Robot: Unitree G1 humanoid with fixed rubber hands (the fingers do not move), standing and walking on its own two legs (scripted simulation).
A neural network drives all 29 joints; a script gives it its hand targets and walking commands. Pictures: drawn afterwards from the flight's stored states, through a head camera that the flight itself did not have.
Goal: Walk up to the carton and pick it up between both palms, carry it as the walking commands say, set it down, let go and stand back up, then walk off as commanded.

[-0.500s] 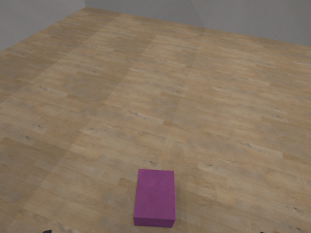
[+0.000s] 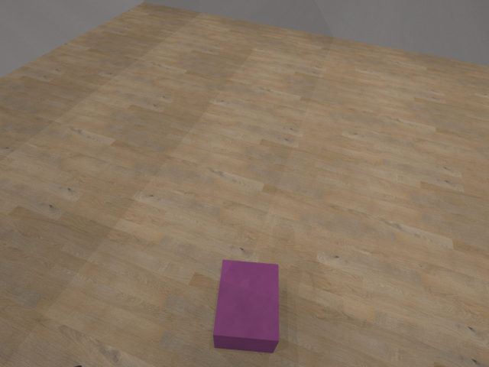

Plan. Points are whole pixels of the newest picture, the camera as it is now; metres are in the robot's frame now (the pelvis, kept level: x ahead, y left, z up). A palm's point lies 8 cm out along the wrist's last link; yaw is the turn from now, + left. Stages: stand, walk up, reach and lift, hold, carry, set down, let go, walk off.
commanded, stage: walk off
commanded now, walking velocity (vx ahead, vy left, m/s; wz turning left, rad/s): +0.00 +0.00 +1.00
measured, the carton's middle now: (247, 305) +0.46 -0.04 -0.69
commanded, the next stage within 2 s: none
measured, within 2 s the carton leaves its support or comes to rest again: neither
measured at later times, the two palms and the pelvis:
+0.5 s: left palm out of the picture -0.06 +0.22 -0.09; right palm (417, 359) +0.17 -0.31 -0.12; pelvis -0.03 -0.08 +0.00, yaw +24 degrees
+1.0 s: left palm out of the picture -0.15 +0.25 -0.11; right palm (325, 311) +0.25 -0.15 -0.10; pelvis -0.04 -0.04 -0.01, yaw +52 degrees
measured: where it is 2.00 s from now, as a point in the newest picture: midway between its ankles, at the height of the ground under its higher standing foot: outside the picture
